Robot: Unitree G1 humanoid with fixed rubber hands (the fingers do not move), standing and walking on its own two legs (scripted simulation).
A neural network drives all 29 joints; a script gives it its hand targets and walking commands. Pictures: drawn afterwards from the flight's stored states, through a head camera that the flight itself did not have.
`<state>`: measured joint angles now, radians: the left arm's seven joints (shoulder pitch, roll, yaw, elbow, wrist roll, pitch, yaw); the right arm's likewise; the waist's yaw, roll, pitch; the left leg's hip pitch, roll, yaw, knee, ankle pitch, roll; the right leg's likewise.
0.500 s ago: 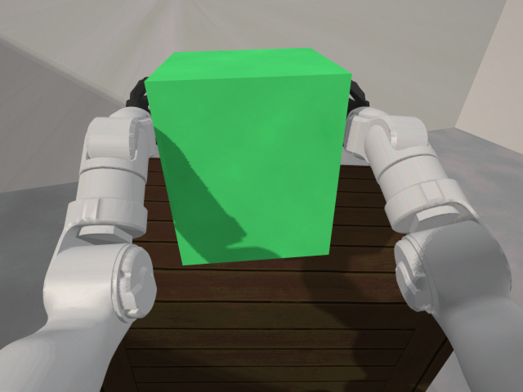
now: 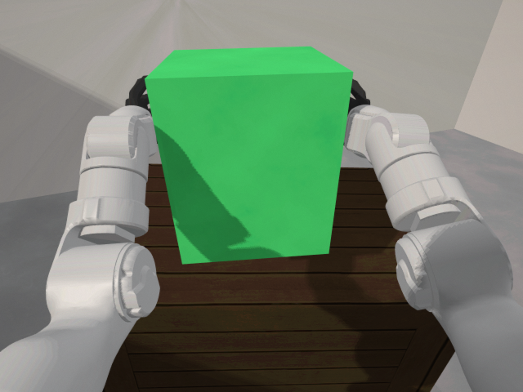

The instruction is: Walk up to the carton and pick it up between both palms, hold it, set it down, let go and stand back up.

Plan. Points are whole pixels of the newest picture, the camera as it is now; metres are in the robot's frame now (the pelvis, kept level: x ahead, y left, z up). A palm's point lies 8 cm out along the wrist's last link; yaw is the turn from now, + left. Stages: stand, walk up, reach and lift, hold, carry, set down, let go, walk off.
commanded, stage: hold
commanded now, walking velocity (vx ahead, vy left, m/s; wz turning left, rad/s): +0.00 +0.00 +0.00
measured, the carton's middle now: (249, 149) +0.38 +0.01 +0.29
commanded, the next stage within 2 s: none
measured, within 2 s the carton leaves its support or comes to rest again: neither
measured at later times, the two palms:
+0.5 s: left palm (140, 135) +0.39 +0.16 +0.30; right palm (348, 130) +0.38 -0.14 +0.32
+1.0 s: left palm (138, 129) +0.39 +0.16 +0.31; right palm (349, 127) +0.38 -0.14 +0.32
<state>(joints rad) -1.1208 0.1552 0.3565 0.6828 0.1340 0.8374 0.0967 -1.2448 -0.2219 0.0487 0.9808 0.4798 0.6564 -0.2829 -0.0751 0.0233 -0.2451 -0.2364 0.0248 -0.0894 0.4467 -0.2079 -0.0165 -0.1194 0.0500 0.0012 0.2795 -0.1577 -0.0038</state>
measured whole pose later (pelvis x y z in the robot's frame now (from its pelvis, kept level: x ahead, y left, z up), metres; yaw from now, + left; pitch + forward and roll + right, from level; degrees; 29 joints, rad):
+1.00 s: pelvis +0.00 +0.00 +0.00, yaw +0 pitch +0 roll -3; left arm -1.11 0.16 0.34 0.67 0.13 0.84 0.09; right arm -1.23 -0.22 0.06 0.97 0.49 0.66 -0.28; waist -0.08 0.02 -0.24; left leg -0.24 0.02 -0.11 0.45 -0.21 -0.02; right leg -0.11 0.05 0.00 0.27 -0.16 0.00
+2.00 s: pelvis +0.00 +0.00 +0.00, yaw +0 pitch +1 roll -3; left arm -1.09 0.15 0.34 0.67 0.13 0.83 0.10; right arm -1.23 -0.23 0.07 0.96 0.50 0.67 -0.28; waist -0.09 0.02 -0.25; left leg -0.25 0.02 -0.11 0.45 -0.21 -0.02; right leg -0.13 0.06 0.01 0.28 -0.16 -0.01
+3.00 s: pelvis +0.00 +0.00 +0.00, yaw +0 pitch +0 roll -3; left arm -1.10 0.15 0.34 0.65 0.13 0.84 0.10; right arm -1.22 -0.23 0.06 0.95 0.50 0.67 -0.29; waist -0.07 0.03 -0.25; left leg -0.25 0.02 -0.11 0.46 -0.21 -0.02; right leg -0.12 0.06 0.02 0.27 -0.15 0.00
